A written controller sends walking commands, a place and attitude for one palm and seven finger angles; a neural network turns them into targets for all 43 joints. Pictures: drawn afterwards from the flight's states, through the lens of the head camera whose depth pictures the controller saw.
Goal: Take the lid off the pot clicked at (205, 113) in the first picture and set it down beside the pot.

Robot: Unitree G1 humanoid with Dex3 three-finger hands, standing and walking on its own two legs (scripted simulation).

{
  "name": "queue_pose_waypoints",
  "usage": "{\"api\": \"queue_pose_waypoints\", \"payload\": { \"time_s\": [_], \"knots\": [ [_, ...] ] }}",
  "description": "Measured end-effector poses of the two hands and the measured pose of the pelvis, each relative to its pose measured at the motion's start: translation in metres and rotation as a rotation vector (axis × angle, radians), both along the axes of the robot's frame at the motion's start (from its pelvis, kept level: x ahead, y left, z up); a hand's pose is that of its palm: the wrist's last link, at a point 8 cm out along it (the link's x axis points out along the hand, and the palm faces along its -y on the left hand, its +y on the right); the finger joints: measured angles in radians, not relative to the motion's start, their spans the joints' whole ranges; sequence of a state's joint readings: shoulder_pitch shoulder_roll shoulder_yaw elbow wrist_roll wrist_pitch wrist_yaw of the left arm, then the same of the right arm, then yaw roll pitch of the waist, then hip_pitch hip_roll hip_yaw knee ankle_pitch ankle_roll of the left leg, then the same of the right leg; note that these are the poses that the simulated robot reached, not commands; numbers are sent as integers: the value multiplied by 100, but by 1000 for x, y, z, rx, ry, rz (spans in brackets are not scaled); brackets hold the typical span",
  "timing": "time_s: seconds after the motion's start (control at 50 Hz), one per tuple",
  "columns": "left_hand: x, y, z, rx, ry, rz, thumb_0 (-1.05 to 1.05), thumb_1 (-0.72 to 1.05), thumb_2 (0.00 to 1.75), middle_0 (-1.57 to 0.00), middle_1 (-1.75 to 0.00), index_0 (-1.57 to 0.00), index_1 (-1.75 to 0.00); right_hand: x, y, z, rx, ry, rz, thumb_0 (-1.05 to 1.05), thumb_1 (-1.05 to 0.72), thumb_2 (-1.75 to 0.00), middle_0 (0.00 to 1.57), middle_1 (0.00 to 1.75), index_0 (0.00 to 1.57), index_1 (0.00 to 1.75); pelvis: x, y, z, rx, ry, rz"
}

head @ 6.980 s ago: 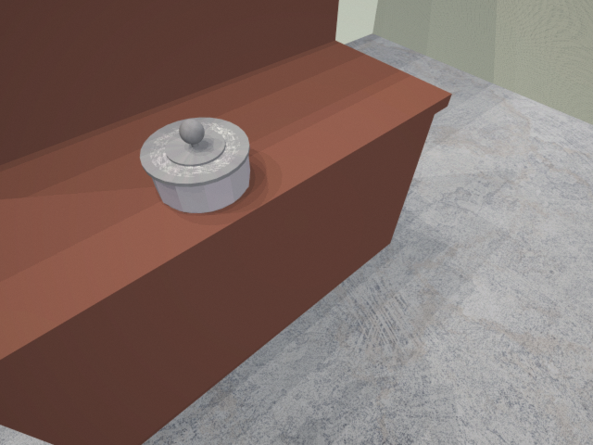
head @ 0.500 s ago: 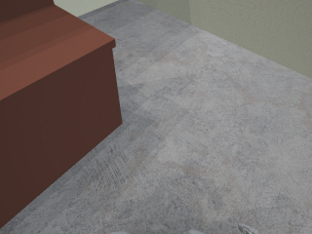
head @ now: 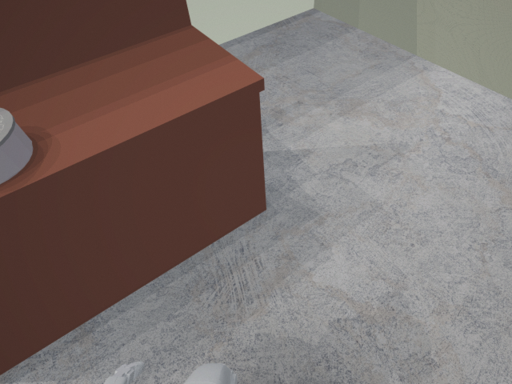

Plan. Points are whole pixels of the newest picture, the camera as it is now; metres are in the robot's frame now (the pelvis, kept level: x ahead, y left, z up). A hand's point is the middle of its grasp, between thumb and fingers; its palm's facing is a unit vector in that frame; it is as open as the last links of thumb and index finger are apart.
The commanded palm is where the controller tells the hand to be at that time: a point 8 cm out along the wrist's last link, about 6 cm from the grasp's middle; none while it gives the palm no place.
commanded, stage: turn to face it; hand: left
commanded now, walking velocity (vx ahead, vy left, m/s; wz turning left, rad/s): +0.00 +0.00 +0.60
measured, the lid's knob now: out of the picture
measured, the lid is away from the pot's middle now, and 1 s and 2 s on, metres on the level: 0.00 0.00 0.00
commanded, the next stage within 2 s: take the last steps up to it in 0.80 s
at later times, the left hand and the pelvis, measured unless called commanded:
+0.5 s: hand out of the picture +0.05 +0.25 -0.15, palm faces +0.31 -0.90 -0.31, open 7.4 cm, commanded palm none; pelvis +0.02 +0.00 -0.01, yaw +17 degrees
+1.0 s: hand out of the picture -0.07 +0.19 -0.18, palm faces +0.53 -0.82 -0.23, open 7.4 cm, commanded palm none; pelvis +0.02 +0.00 -0.01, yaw +29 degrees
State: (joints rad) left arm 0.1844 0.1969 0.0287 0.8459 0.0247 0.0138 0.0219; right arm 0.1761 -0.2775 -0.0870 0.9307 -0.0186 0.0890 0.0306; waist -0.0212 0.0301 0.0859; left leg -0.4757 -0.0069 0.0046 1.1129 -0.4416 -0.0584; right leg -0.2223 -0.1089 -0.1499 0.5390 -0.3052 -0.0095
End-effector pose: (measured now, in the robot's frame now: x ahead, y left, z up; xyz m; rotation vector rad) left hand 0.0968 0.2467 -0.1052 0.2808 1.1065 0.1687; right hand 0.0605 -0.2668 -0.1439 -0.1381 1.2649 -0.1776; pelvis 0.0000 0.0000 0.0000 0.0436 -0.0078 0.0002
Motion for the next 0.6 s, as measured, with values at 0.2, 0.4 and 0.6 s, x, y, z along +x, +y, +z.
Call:
{"api": "queue_pose_waypoints", "payload": {
  "time_s": [0.2, 0.4, 0.6],
  "knots": [
    [-73, 37, -35, -51, 120, 206, 1, 90, 89, -21, -30, -21, -30, 83, 37, 10, -49, -88, 220, 0, -91, -90, 20, 30, 20, 30, 9, 20, -14, -23, 14, 132],
    [-84, 58, -25, -27, 93, 335, 1, 91, 89, -20, -30, -20, -29, 102, 56, 17, -63, -77, 342, 0, -90, -90, 20, 30, 20, 30, 14, 19, -6, -32, 1, 253],
    [-73, 18, -6, 26, -17, 377, 1, 91, 89, -20, -30, -20, -29, 127, 36, -11, 2, -43, 391, 0, -90, -90, 20, 30, 20, 30, 26, -15, -13, -17, -19, 365]
  ]
}}
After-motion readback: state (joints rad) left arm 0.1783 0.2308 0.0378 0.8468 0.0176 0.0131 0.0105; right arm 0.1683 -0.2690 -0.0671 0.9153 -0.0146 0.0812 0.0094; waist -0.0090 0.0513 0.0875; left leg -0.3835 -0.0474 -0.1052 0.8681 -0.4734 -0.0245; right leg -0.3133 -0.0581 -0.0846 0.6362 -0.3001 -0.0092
